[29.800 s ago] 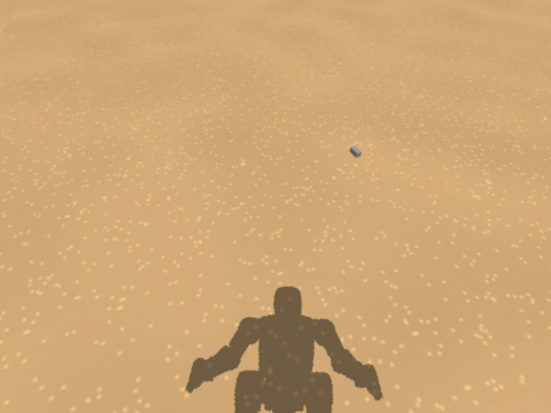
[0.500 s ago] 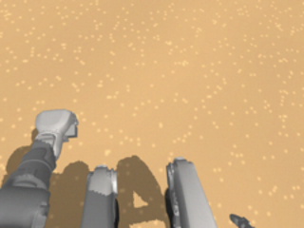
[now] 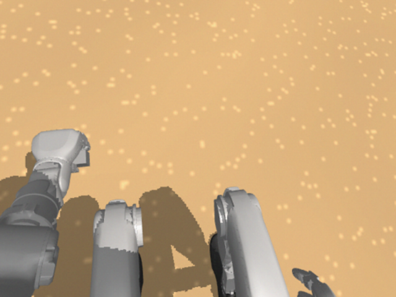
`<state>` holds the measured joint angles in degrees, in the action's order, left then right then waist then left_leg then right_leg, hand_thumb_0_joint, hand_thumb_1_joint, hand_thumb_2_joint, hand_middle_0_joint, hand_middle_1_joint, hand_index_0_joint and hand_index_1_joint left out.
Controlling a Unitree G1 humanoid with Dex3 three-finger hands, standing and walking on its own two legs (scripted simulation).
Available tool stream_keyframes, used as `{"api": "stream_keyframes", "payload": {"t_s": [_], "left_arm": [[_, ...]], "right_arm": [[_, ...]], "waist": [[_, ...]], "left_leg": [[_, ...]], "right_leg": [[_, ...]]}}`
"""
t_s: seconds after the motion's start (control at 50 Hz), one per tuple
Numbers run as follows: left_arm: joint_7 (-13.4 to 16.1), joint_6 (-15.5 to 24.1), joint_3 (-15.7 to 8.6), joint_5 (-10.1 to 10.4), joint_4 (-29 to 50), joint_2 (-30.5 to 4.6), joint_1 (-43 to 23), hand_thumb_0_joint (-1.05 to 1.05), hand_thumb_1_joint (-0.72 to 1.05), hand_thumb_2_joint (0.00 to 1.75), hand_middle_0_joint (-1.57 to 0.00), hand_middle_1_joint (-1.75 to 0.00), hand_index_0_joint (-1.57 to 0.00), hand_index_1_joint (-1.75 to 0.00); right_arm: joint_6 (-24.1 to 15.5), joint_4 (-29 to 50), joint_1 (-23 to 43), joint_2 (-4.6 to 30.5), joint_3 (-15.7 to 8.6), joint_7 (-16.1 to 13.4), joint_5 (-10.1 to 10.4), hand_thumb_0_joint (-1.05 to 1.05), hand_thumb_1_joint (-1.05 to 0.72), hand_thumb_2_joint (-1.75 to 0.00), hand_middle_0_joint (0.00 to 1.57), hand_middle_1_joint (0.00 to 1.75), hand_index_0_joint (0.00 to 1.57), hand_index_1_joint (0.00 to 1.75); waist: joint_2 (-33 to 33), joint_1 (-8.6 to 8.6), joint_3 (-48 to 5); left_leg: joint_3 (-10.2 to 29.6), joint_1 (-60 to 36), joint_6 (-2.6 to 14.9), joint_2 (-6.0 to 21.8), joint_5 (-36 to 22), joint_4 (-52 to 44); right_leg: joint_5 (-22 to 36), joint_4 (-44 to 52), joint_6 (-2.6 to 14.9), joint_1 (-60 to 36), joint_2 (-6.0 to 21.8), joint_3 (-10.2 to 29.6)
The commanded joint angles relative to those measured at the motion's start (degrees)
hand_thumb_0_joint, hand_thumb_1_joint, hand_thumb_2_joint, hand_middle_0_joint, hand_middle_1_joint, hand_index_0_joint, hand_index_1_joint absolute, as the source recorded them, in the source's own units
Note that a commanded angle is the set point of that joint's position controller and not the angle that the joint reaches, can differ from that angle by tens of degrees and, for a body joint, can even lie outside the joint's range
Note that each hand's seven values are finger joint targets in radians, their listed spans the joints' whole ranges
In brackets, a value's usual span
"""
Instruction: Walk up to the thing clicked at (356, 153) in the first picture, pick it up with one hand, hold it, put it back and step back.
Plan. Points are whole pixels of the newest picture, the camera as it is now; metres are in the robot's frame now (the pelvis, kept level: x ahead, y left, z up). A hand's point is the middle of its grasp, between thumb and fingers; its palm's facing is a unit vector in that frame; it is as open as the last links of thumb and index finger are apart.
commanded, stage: crouch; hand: left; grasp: from above
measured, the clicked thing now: (72, 159) +0.44 +0.25 -0.20
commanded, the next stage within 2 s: lower in 0.42 s
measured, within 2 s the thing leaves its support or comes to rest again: rests again in 1.70 s
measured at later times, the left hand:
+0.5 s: hand (74, 166) +0.42 +0.25 -0.21, palm faces -0.46 -0.05 -0.89, open 6.2 cm
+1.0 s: hand (83, 171) +0.42 +0.24 -0.27, palm faces -0.47 -0.07 -0.88, open 6.3 cm
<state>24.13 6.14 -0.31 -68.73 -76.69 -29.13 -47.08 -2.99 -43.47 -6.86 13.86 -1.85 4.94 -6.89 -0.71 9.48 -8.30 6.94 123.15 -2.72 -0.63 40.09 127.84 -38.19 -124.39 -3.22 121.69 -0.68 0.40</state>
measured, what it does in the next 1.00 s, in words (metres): lowers itself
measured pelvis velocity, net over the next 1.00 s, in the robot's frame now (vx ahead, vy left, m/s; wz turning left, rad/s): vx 0.00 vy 0.00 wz -0.04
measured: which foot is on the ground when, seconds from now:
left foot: down 0.00-1.00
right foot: down 0.00-1.00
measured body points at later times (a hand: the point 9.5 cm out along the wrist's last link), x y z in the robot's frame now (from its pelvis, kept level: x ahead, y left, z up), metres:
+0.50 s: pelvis +0.00 +0.00 -0.04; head +0.21 +0.05 +0.35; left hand +0.44 +0.25 -0.16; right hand +0.06 -0.27 -0.16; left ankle +0.08 +0.13 -0.35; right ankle +0.10 -0.14 -0.35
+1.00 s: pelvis +0.00 +0.00 -0.07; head +0.24 +0.05 +0.31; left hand +0.45 +0.24 -0.22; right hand +0.05 -0.28 -0.18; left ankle +0.08 +0.13 -0.35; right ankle +0.10 -0.14 -0.35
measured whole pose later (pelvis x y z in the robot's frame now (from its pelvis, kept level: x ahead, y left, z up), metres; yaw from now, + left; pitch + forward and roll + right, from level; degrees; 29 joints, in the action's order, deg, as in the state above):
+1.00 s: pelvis +0.00 +0.00 -0.07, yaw -2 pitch +33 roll -6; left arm 33.8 11.3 -5.6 -74.1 -91.8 -35.5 -51.8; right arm -6.8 -46.3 -6.3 15.3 2.3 10.0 -12.3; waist 1.4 13.9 -2.9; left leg 10.0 133.2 -3.8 -1.9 41.4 141.4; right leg -38.7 -136.5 -3.5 131.4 -1.7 -0.9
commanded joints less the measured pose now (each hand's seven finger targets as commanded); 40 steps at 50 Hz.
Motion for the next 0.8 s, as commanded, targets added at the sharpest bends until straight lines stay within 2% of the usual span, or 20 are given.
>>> {"api": "stream_keyframes", "payload": {"t_s": [0.0,0.02,0.1,0.14,0.16,0.18,0.22,0.26,0.32,0.36,0.4,0.42,0.48,0.54,0.6,0.62,0.68,0.7,0.72,0.78], "left_arm": [[2.56,0.59,-1.98,0.01,5.38,-12.84,-17.47,0.0,0.86,0.14,-1.24,-0.07,-1.26,-0.06],[2.75,0.67,-2.23,-0.11,5.62,-12.92,-17.9,0.0,0.85,0.15,-1.25,-0.05,-1.26,-0.05],[3.02,1.29,-1.9,-0.42,3.7,-12.93,-19.28,0.0,0.86,0.15,-1.25,-0.06,-1.26,-0.05],[3.44,1.59,-2.93,-0.6,4.25,-14.49,-19.8,0.0,0.86,0.14,-1.25,-0.05,-1.26,-0.05],[3.52,1.72,-2.49,-0.74,3.24,-13.93,-19.56,0.0,0.86,0.14,-1.25,-0.06,-1.26,-0.05],[3.61,1.88,-2.13,-1.04,2.8,-13.32,-20.37,0.0,0.86,0.16,-1.26,-0.05,-1.27,-0.05],[4.13,2.23,-2.2,-0.65,2.07,-13.73,-20.83,0.0,0.86,0.12,-1.25,-0.04,-1.26,-0.03],[4.48,2.43,-2.69,-0.98,2.78,-14.84,-21.02,0.0,0.85,0.12,-1.24,-0.04,-1.25,-0.03],[4.92,2.26,-1.77,-1.47,0.77,-12.9,-20.8,0.0,0.85,0.17,-1.25,-0.06,-1.25,-0.06],[5.28,2.41,-2.79,-1.56,0.81,-14.61,-21.68,0.0,0.85,0.18,-1.25,-0.06,-1.25,-0.06],[5.29,2.4,-2.34,-1.51,0.1,-13.58,-20.48,0.0,0.87,0.16,-1.27,-0.06,-1.27,-0.06],[5.38,2.54,-2.74,-1.96,1.36,-14.51,-22.07,0.0,0.87,0.18,-1.27,-0.07,-1.27,-0.07],[5.5,2.5,-2.23,-1.88,-1.56,-13.53,-21.45,0.0,0.88,0.19,-1.27,-0.07,-1.27,-0.07],[5.77,2.92,-3.15,-2.12,-1.69,-14.88,-20.5,0.0,0.85,0.21,-1.29,-0.03,-1.27,-0.05],[6.01,3.21,-2.18,-2.23,-5.03,-12.88,-21.02,0.0,0.85,0.22,-1.28,-0.04,-1.27,-0.06],[6.28,3.66,-2.59,-1.93,-4.9,-13.64,-21.5,0.0,0.86,0.22,-1.28,-0.05,-1.27,-0.07],[7.1,4.62,-3.49,-3.35,-4.27,-15.88,-22.74,0.0,0.88,0.23,-1.3,-0.05,-1.29,-0.07],[7.54,4.85,-4.07,-3.53,-4.55,-16.41,-22.27,0.0,0.89,0.22,-1.31,-0.05,-1.3,-0.06],[7.9,4.87,-3.7,-3.57,-6.2,-15.53,-21.19,0.0,0.88,0.23,-1.3,-0.08,-1.29,-0.09],[9.22,5.32,-3.33,-4.0,-8.89,-14.99,-22.0,0.0,0.89,0.25,-1.29,-0.11,-1.29,-0.12]], "right_arm": [[-1.01,1.96,-9.77,12.21,-3.84,-0.1,0.0,0.0,-0.9,-0.9,0.2,0.3,0.2,0.3],[-0.97,1.83,-9.54,12.05,-3.77,-0.08,-0.03,0.0,-0.9,-0.9,0.2,0.3,0.2,0.3],[-1.24,1.32,-10.03,12.23,-3.28,0.29,-0.39,0.0,-0.9,-0.9,0.2,0.3,0.2,0.3],[-1.45,1.24,-10.12,12.36,-3.06,0.4,-0.48,0.0,-0.9,-0.9,0.2,0.3,0.2,0.3],[-1.45,1.08,-10.06,12.61,-3.25,0.43,-0.59,0.0,-0.9,-0.9,0.2,0.3,0.2,0.3],[-1.55,0.99,-10.41,12.75,-3.17,0.53,-0.76,0.0,-0.9,-0.9,0.2,0.3,0.2,0.3],[-1.6,0.57,-10.07,12.72,-2.82,0.59,-0.92,0.0,-0.9,-0.9,0.2,0.3,0.2,0.3],[-1.62,0.44,-10.0,12.85,-2.71,0.67,-1.01,0.0,-0.9,-0.9,0.2,0.3,0.2,0.3],[-1.89,0.05,-10.33,12.73,-2.46,0.95,-1.1,0.0,-0.9,-0.9,0.2,0.3,0.2,0.3],[-2.0,-0.14,-11.19,13.53,-2.4,1.04,-1.23,0.0,-0.9,-0.9,0.2,0.3,0.2,0.3],[-2.12,-0.4,-10.98,13.07,-2.19,1.28,-1.31,0.0,-0.9,-0.9,0.2,0.3,0.2,0.3],[-2.04,-0.51,-11.3,13.69,-2.28,1.31,-1.28,0.0,-0.9,-0.9,0.2,0.3,0.2,0.3],[-2.31,-0.57,-11.27,13.86,-2.31,1.61,-1.51,0.0,-0.91,-0.9,0.2,0.3,0.2,0.3],[-2.44,-0.62,-11.3,13.7,-2.01,1.89,-1.73,0.0,-0.9,-0.9,0.2,0.3,0.2,0.3],[-2.62,-1.03,-11.13,13.66,-1.63,2.29,-1.95,0.0,-0.9,-0.9,0.2,0.3,0.2,0.3],[-2.7,-1.08,-10.79,13.86,-1.53,2.25,-2.03,0.0,-0.9,-0.9,0.2,0.3,0.2,0.3],[-3.03,-1.19,-11.11,14.62,-1.14,2.46,-2.65,0.0,-0.9,-0.9,0.2,0.3,0.2,0.3],[-3.07,-1.2,-10.97,14.48,-1.07,2.59,-2.74,0.0,-0.9,-0.9,0.2,0.3,0.2,0.3],[-3.13,-1.34,-10.59,14.27,-1.07,2.69,-2.74,0.0,-0.9,-0.9,0.2,0.3,0.2,0.3],[-3.55,-1.61,-10.35,14.33,-0.29,3.45,-3.88,0.0,-0.9,-0.9,0.2,0.3,0.2,0.3]], "waist": [[-8.43,1.09,-35.67],[-9.15,0.73,-35.94],[-8.18,1.79,-34.87],[-11.16,0.92,-36.01],[-11.06,1.03,-36.24],[-9.87,2.26,-34.9],[-9.19,2.21,-33.65],[-10.84,1.3,-35.37],[-10.72,2.39,-34.08],[-9.83,2.41,-34.54],[-10.74,1.88,-34.26],[-12.07,1.95,-35.52],[-10.46,3.04,-33.38],[-11.37,2.1,-33.7],[-8.92,3.8,-31.49],[-8.96,3.31,-31.67],[-10.59,3.82,-32.85],[-11.3,3.31,-33.3],[-10.83,3.36,-32.94],[-9.83,5.21,-31.02]], "left_leg": [[-6.91,-23.2,4.12,-0.78,-8.66,-12.77],[-6.93,-23.33,3.99,-0.85,-8.43,-12.65],[-7.07,-21.05,4.29,-0.95,-7.51,-10.48],[-6.95,-22.48,3.84,-1.04,-8.26,-10.66],[-6.84,-22.45,3.82,-0.98,-7.45,-10.49],[-6.83,-21.4,3.96,-0.99,-6.53,-9.95],[-6.98,-19.03,4.08,-1.23,-4.93,-9.72],[-7.21,-20.02,4.01,-1.24,-5.84,-9.07],[-6.83,-20.02,3.87,-1.22,-6.71,-8.52],[-6.8,-18.87,4.14,-1.23,-6.97,-7.78],[-7.01,-19.66,3.98,-1.26,-8.02,-7.69],[-6.84,-20.13,3.85,-1.21,-8.49,-7.52],[-6.74,-18.71,4.04,-1.22,-6.95,-6.63],[-7.07,-18.33,3.97,-1.27,-7.83,-6.39],[-6.66,-16.47,4.24,-1.3,-7.72,-5.16],[-6.46,-15.83,4.3,-1.26,-7.26,-5.01],[-6.43,-17.07,4.14,-1.29,-8.47,-3.72],[-6.48,-17.46,4.01,-1.4,-8.92,-3.75],[-6.41,-17.33,4.0,-1.31,-8.55,-3.54],[-6.35,-15.2,4.19,-1.19,-8.01,-2.33]], "right_leg": [[8.76,12.45,5.09,-19.1,-1.09,-6.35],[8.42,12.04,5.21,-18.3,-1.11,-6.44],[7.76,11.05,5.05,-17.33,-1.11,-6.43],[8.12,9.45,5.41,-16.16,-0.91,-6.7],[7.4,9.25,5.47,-15.58,-1.18,-6.96],[6.69,9.48,5.32,-14.88,-1.18,-7.06],[4.89,9.57,5.33,-14.9,-1.25,-6.92],[5.84,8.8,5.4,-14.63,-1.26,-6.81],[6.95,7.72,5.46,-13.35,-1.28,-7.31],[7.44,7.58,5.25,-13.5,-1.15,-7.34],[8.5,7.05,5.34,-13.49,-1.13,-7.29],[8.91,6.37,5.41,-12.82,-1.04,-7.55],[7.82,6.5,5.27,-11.92,-1.15,-7.7],[8.53,5.87,5.24,-13.07,-1.08,-7.52],[8.9,5.24,5.03,-11.84,-1.3,-7.84],[8.38,5.1,5.06,-11.36,-1.41,-7.91],[9.62,4.2,4.92,-11.58,-1.35,-8.01],[9.92,3.7,5.01,-11.74,-1.34,-8.0],[9.55,3.54,4.99,-11.16,-1.44,-8.17],[9.86,3.33,4.61,-11.74,-1.73,-8.39]]}}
